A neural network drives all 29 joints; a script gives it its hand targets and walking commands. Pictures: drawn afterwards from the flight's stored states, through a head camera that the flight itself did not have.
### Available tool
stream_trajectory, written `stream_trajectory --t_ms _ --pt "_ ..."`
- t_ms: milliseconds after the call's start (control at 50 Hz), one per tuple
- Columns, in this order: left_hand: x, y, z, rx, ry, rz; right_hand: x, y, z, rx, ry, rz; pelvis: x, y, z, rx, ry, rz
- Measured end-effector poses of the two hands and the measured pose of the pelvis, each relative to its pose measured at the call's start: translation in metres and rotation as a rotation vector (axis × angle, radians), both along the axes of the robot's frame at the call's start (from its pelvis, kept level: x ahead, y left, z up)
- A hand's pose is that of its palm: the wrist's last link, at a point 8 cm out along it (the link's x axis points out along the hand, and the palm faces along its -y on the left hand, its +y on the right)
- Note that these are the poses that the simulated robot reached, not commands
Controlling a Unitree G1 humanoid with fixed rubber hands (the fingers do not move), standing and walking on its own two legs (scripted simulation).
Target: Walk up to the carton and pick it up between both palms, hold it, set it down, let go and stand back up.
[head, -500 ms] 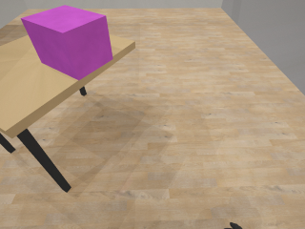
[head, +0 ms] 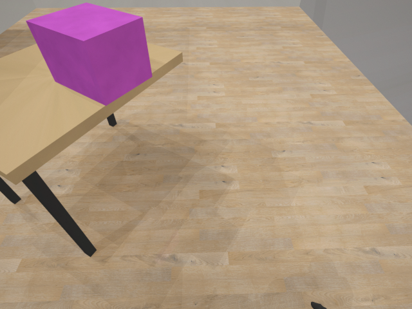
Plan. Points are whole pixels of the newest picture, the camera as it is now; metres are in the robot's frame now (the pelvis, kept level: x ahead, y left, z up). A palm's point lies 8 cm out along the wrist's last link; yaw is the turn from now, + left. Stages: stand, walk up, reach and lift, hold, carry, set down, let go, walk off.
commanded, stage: stand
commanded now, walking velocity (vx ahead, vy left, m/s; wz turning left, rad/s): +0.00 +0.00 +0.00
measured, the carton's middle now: (95, 51) +0.99 +0.41 +0.05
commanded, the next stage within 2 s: none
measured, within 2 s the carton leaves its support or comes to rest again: neither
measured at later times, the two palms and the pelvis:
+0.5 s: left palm out of the picture +0.09 +0.24 -0.13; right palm out of the picture +0.10 -0.24 -0.12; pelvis +0.00 +0.00 +0.00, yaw +0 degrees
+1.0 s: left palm out of the picture +0.09 +0.24 -0.13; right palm out of the picture +0.09 -0.24 -0.12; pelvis +0.00 +0.00 +0.00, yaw +0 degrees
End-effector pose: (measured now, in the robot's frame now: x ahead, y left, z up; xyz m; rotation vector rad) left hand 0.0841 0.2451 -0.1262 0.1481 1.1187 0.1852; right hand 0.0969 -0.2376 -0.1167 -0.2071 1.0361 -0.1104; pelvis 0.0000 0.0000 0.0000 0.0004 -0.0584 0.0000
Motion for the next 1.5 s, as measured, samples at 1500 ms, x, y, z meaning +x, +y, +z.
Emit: stream_trajectory --t_ms 1500 --pt "0.0038 -0.0005 -0.0010 -0.001 0.008 -0.003 -0.0023 0.0000 -0.0016 0.001 0.015 -0.001 0.0002 0.0000 0.0000 0.000 0.000 0.000"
